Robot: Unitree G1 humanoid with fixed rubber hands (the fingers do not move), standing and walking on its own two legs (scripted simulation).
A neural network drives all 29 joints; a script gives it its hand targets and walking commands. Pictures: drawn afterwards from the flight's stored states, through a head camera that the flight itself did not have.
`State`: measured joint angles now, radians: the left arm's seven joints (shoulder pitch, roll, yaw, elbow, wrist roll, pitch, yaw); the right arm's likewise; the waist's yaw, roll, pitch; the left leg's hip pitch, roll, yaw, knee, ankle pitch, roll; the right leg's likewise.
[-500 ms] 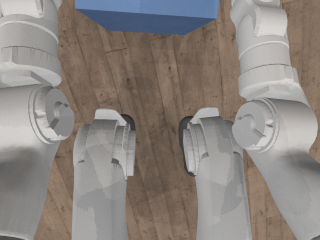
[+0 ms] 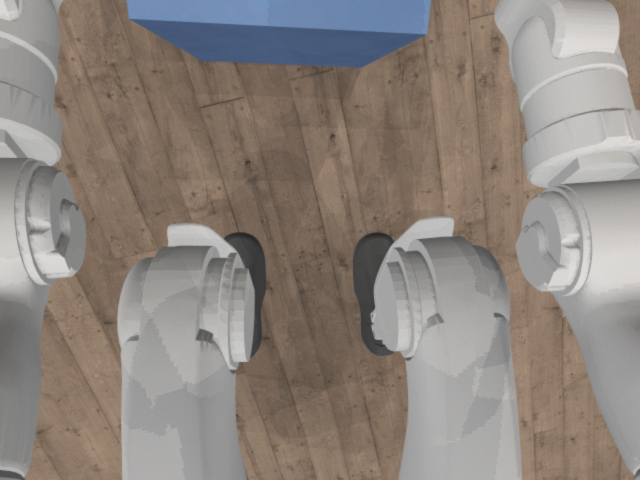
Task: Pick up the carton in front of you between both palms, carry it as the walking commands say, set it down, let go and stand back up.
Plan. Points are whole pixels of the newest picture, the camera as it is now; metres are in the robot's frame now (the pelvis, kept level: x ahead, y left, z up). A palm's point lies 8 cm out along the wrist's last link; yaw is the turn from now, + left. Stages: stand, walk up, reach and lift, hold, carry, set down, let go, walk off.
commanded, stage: set down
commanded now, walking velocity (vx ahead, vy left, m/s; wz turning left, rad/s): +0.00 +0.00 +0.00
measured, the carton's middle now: out of the picture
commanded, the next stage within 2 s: let go in 0.98 s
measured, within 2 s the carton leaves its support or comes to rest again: neither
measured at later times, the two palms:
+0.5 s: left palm out of the picture +0.58 +0.23 +0.01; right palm out of the picture +0.57 -0.16 +0.01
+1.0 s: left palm out of the picture +0.57 +0.24 +0.16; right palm out of the picture +0.57 -0.16 +0.16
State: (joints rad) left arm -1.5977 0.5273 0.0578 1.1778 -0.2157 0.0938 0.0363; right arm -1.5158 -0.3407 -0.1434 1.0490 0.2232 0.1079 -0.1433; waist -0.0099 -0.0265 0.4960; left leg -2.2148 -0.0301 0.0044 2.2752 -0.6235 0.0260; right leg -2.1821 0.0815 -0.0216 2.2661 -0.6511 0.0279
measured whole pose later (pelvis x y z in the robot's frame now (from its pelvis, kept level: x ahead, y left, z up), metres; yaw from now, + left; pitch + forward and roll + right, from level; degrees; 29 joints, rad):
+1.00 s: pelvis +0.03 +0.00 +0.26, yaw +1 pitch +47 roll -2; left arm -1.32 0.40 0.29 0.99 0.02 0.20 -0.05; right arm -1.22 -0.21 -0.34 0.83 0.01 0.21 -0.09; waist -0.02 0.00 0.00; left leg -1.70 -0.05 -0.04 1.24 -0.36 0.01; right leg -1.67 0.06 0.03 1.23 -0.38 0.02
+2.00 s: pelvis +0.12 +0.00 +0.42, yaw +2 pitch +1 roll +0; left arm 0.22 0.21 0.05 0.45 0.00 0.05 -0.06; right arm 0.23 -0.21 -0.04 0.44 0.01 0.05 0.07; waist 0.00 -0.01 0.04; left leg -0.21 -0.04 -0.05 0.43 -0.25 0.01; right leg -0.20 0.04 0.05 0.44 -0.26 -0.02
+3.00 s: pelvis +0.17 -0.01 +0.40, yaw +8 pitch +4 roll +0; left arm 0.36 0.25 -0.01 0.70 0.01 -0.01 0.04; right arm 0.32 -0.25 0.01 0.76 -0.02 -0.03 -0.04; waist 0.02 0.01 -0.10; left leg -0.30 -0.06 -0.12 0.64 -0.41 0.01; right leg -0.24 0.00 -0.07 0.61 -0.44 -0.03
